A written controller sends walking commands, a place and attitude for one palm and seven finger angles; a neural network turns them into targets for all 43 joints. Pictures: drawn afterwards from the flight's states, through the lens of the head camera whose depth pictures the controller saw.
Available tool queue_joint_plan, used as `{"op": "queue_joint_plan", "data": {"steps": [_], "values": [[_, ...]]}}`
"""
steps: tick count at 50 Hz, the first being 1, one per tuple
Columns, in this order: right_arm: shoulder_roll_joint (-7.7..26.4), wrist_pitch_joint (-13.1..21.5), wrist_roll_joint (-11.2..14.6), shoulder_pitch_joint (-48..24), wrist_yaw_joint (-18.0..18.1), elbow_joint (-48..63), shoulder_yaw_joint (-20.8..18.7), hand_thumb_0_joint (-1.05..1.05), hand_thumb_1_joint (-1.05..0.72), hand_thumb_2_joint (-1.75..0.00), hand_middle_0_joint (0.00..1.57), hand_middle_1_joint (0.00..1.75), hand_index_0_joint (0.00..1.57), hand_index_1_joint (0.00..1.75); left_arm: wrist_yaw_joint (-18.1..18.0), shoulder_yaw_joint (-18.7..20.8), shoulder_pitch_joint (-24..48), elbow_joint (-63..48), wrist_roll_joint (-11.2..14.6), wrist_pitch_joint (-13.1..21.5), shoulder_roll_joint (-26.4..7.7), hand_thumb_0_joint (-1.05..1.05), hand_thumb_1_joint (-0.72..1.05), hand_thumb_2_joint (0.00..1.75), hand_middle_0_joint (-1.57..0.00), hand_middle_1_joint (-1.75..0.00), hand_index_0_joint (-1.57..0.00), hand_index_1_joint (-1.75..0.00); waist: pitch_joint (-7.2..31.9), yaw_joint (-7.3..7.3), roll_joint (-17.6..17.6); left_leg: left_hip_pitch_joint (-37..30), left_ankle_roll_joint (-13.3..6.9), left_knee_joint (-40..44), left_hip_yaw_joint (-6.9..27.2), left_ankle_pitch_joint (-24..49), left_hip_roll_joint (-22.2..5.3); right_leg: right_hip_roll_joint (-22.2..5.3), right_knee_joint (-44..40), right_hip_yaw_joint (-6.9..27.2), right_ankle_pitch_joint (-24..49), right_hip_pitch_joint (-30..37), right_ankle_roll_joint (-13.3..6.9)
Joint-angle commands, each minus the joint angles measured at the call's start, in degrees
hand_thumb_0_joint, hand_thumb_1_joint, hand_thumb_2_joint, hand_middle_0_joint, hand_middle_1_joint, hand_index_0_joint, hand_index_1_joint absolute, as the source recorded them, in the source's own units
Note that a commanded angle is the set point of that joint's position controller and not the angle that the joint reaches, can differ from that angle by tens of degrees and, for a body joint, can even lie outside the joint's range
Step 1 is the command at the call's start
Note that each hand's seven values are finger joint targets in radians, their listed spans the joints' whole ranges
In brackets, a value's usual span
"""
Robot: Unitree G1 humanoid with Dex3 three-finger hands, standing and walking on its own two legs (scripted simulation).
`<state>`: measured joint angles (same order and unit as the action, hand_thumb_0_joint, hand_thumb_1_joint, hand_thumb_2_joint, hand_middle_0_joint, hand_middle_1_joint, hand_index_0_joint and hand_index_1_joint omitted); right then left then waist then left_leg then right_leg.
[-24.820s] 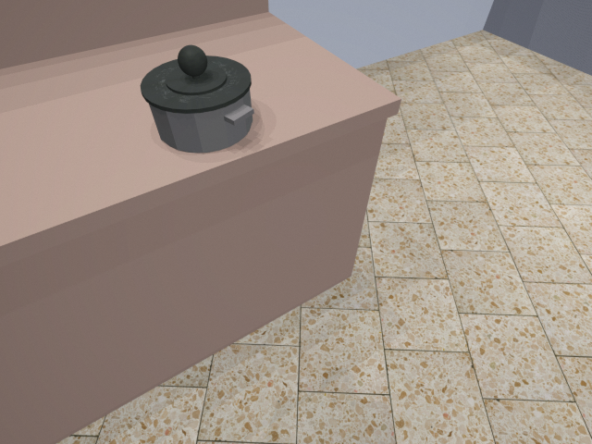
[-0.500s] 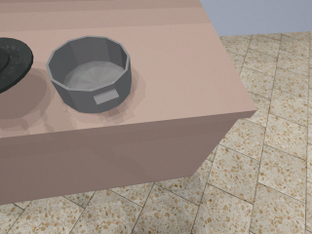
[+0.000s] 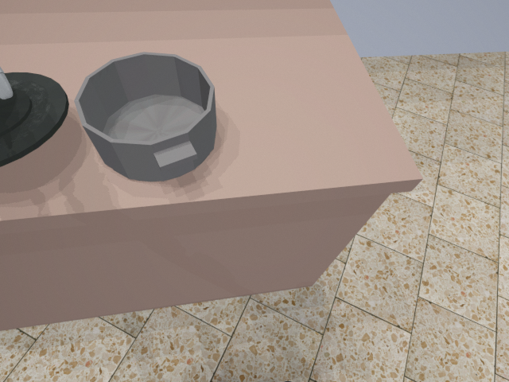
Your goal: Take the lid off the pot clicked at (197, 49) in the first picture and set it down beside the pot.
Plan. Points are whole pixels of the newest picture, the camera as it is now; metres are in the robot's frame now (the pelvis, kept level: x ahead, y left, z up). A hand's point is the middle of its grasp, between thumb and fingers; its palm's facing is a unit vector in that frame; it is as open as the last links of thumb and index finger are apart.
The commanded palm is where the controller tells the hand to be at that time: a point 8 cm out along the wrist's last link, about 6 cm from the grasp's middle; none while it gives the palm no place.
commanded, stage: lower the lid onto the table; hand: left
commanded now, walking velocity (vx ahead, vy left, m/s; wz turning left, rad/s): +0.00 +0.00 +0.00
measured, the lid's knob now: out of the picture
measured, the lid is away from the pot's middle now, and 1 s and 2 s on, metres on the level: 0.22 0.22 0.23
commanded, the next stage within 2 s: open the fingers wide in 0.68 s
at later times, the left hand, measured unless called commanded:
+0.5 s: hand out of the picture +0.48 +0.33 +0.14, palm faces -0.44 -0.24 -0.87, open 7.2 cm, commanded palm +0.52 +0.34 +0.21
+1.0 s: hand out of the picture +0.47 +0.33 +0.12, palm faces -0.42 -0.14 -0.90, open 7.1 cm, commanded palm +0.49 +0.33 +0.19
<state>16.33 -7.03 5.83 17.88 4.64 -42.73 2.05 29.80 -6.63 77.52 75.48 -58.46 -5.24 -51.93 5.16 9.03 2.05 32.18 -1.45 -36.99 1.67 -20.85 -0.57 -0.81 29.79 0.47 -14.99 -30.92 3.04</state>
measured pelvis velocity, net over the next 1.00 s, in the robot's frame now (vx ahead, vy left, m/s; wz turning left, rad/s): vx -0.01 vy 0.00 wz -0.02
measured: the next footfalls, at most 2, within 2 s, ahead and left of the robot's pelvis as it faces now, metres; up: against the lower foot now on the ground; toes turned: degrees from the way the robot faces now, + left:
none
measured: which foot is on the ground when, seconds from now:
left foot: down 0.00-1.00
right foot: down 0.00-1.00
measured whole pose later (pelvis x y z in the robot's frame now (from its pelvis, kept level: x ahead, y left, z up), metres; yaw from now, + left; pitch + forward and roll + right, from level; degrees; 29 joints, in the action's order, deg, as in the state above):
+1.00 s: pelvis -0.01 +0.00 -0.01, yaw -1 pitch +18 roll -3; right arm 14.9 -12.0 5.4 19.4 5.4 -40.3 1.6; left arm 25.8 0.3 64.4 66.6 -58.8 5.1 -52.0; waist 6.1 8.7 2.1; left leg 37.3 -1.6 -42.4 1.3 -22.8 -1.3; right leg 0.0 34.6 1.0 -16.3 -36.1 3.1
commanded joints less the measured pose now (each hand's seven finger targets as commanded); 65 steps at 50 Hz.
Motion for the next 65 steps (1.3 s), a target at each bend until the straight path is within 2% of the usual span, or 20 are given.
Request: {"op": "queue_joint_plan", "data": {"steps": [1,4,5,14,15,19,20,34,35,38,39,40,41,44,45,47,50,56,59,65], "values": [[11.0,0.1,-0.5,7.5,0.9,2.5,-2.8,0.0,-0.9,-0.9,0.2,0.3,0.2,0.3,-3.0,3.2,28.3,-10.7,-1.1,0.5,-16.9,0.0,0.63,0.99,-0.78,-1.08,-0.86,-1.11,24.8,0.22,8.0,-18.6,-1.3,-0.5,-1.5,37.6,1.6,3.8,0.9,-4.2,20.6,7.1,-3.3],[10.8,0.3,-0.2,7.4,1.3,2.6,-2.8,0.0,-0.9,-0.9,0.2,0.3,0.2,0.3,-2.9,1.5,28.8,-12.6,-0.3,1.1,-14.8,0.0,0.63,0.99,-0.78,-1.08,-0.86,-1.11,26.1,0.23,9.1,-20.1,-1.2,-0.5,-1.7,39.3,1.3,3.9,1.2,-4.4,20.7,7.1,-3.4],[11.2,0.2,-0.7,7.7,1.0,2.5,-3.2,0.0,-0.9,-0.9,0.2,0.3,0.2,0.3,-3.4,4.0,32.4,-15.6,-1.0,1.1,-18.2,0.0,0.63,0.99,-0.78,-1.08,-0.86,-1.11,29.0,0.18,11.2,-21.8,-1.0,-0.9,-1.1,39.5,1.0,3.7,1.2,-3.9,20.5,6.6,-3.1],[10.9,0.2,-0.3,8.5,1.6,2.3,-2.7,0.0,-0.9,-0.9,0.2,0.3,0.2,0.3,-3.5,1.9,27.3,-11.5,-0.2,1.9,-14.9,0.0,0.63,0.99,-0.78,-1.08,-0.86,-1.11,26.2,0.45,8.8,-19.4,-1.3,-1.4,-1.6,38.6,1.2,4.2,2.0,-4.7,19.8,5.7,-3.3],[11.3,-0.1,-0.7,9.0,1.5,2.2,-3.1,0.0,-0.9,-0.9,0.2,0.3,0.2,0.3,-4.0,4.6,28.5,-11.5,-1.1,1.6,-18.5,0.0,0.63,0.99,-0.78,-1.08,-0.86,-1.11,27.4,0.52,9.0,-18.9,-1.3,-2.0,-1.3,37.0,1.3,4.1,2.0,-4.0,19.6,5.5,-3.0],[11.0,0.1,-0.4,9.0,1.8,2.1,-2.7,0.0,-0.9,-0.9,0.2,0.3,0.2,0.3,-3.7,1.3,27.0,-10.4,-0.2,1.9,-14.3,0.0,0.63,0.99,-0.78,-1.08,-0.86,-1.11,25.0,0.99,8.5,-17.8,-1.5,-1.8,-1.8,36.0,1.4,4.3,2.2,-4.6,18.7,4.7,-3.3],[11.5,-0.1,-0.9,9.7,1.6,1.7,-3.1,0.0,-0.9,-0.9,0.2,0.3,0.2,0.3,-4.3,4.2,29.4,-11.7,-1.1,1.7,-18.6,0.0,0.63,0.99,-0.78,-1.08,-0.86,-1.11,27.6,1.19,9.5,-18.5,-1.4,-2.2,-1.4,35.1,1.1,4.1,2.1,-4.0,19.0,4.9,-2.9],[11.2,0.0,-0.6,10.5,2.1,2.1,-2.4,0.0,-0.9,-0.9,0.2,0.3,0.2,0.3,-4.6,2.9,25.3,-9.0,-0.7,3.2,-16.5,0.0,0.63,0.99,-0.78,-1.08,-0.86,-1.11,24.9,1.42,9.5,-16.2,-1.1,-3.3,-1.4,35.7,1.1,4.6,3.6,-4.9,17.4,2.4,-3.3],[11.6,-0.3,-1.0,11.1,2.0,1.8,-3.0,0.0,-0.9,-0.9,0.2,0.3,0.2,0.3,-5.1,5.2,27.5,-10.5,-1.4,3.1,-19.9,0.0,0.63,0.99,-0.78,-1.08,-0.86,-1.11,27.9,1.58,10.7,-17.5,-1.0,-4.0,-1.0,35.5,0.8,4.4,3.7,-4.2,17.7,2.2,-2.9],[11.3,-0.2,-0.9,11.5,1.9,1.9,-2.7,0.0,-0.9,-0.9,0.2,0.3,0.2,0.3,-5.0,3.3,25.1,-6.7,-1.4,3.1,-17.1,0.0,0.63,0.99,-0.78,-1.08,-0.86,-1.11,23.9,2.18,9.7,-15.4,-1.0,-4.2,-0.9,34.0,1.0,4.7,3.8,-4.8,16.4,0.3,-3.1],[10.4,-0.3,-0.4,10.3,1.0,4.4,-3.4,0.0,-0.9,-0.9,0.2,0.3,0.2,0.3,-4.6,4.3,17.7,-14.6,0.3,4.1,-13.8,0.0,0.63,0.99,-0.78,-1.08,-0.86,-1.11,30.2,-2.14,13.4,-20.9,0.4,-3.4,-0.1,43.9,1.1,4.9,4.9,-5.6,18.3,2.5,-4.1],[10.4,-1.4,-1.9,10.5,0.9,4.9,-4.3,0.0,-0.9,-0.9,0.2,0.3,0.2,0.3,-6.2,9.9,16.4,-22.3,-1.8,6.9,-19.0,0.0,0.62,0.98,-0.77,-1.08,-0.85,-1.11,32.6,-2.33,13.1,-23.1,1.0,-5.0,0.4,47.3,-0.1,4.9,4.9,-5.2,18.1,0.7,-3.9],[10.2,-2.0,-2.0,9.6,1.0,5.0,-4.2,0.0,-0.9,-0.9,0.2,0.3,0.2,0.3,-6.7,8.3,15.5,-20.7,-2.1,7.9,-16.5,0.0,0.6,0.96,-0.75,-1.07,-0.84,-1.11,31.8,-1.81,15.3,-23.9,1.3,-5.5,0.2,49.6,0.0,5.1,4.9,-5.0,18.3,-1.1,-4.2],[9.9,-3.3,-1.2,8.9,1.3,5.2,-4.0,0.0,-0.9,-0.9,0.2,0.3,0.2,0.3,-6.2,8.2,14.8,-21.0,0.1,9.5,-15.7,0.0,0.56,0.93,-0.72,-1.06,-0.79,-1.1,26.0,-0.69,8.2,-18.5,-0.5,-4.2,-0.8,41.5,0.4,4.9,3.5,-4.8,17.1,1.2,-3.6],[10.5,-4.0,-1.4,8.6,1.2,5.3,-4.4,0.0,-0.9,-0.9,0.2,0.3,0.2,0.3,-6.6,12.0,16.1,-22.8,-0.2,9.8,-20.7,0.0,0.54,0.92,-0.71,-1.06,-0.78,-1.09,28.3,-1.32,8.3,-17.9,-0.9,-4.0,-0.8,38.2,0.6,4.7,3.6,-4.1,17.0,2.4,-3.4],[10.2,-4.6,-1.1,8.2,1.6,5.9,-4.0,0.0,-0.9,-0.9,0.2,0.3,0.2,0.3,-6.7,12.1,15.0,-21.2,-0.1,10.6,-21.5,0.0,0.51,0.9,-0.68,-1.05,-0.75,-1.08,26.6,-0.95,6.8,-15.3,-1.4,-3.7,-1.2,35.3,1.3,4.7,4.0,-4.2,17.5,3.4,-3.7],[10.1,-4.8,-1.2,7.3,1.5,5.8,-4.0,0.0,-0.9,-0.9,0.2,0.3,0.2,0.3,-7.3,12.1,17.5,-23.9,-0.5,11.7,-22.2,0.0,0.46,0.87,-0.65,-1.04,-0.71,-1.06,27.7,-1.37,12.9,-18.3,-0.7,-4.0,-1.1,36.6,0.9,4.6,4.0,-3.9,16.0,1.4,-3.8],[9.5,-5.0,-1.0,6.8,1.3,6.4,-3.8,0.0,-0.9,-0.9,0.2,0.3,0.2,0.3,-7.4,9.5,15.6,-21.6,-0.2,11.7,-18.2,0.0,0.36,0.84,-0.59,-0.99,-0.64,-1.01,27.9,-0.95,12.6,-19.6,-0.3,-4.5,-0.5,39.2,0.8,4.7,4.3,-4.4,16.0,0.0,-4.1],[9.6,-4.8,-0.6,6.4,1.6,5.7,-3.6,0.0,-0.9,-0.9,0.2,0.3,0.2,0.3,-6.4,6.3,15.8,-20.3,1.7,11.5,-13.9,0.0,0.31,0.82,-0.56,-0.97,-0.61,-0.98,24.5,0.22,7.8,-17.7,-1.1,-3.7,-1.1,35.3,0.7,4.7,3.6,-4.8,14.9,0.3,-3.7],[10.0,-4.9,-0.9,5.9,1.9,5.3,-3.6,0.0,-0.9,-0.9,0.2,0.3,0.2,0.3,-7.1,9.2,18.6,-21.8,0.9,11.8,-19.1,0.0,0.2,0.79,-0.51,-0.92,-0.54,-0.93,27.0,-0.3,10.3,-16.7,-1.2,-3.9,-1.2,31.5,1.2,4.4,4.0,-3.8,15.1,1.7,-3.7]]}}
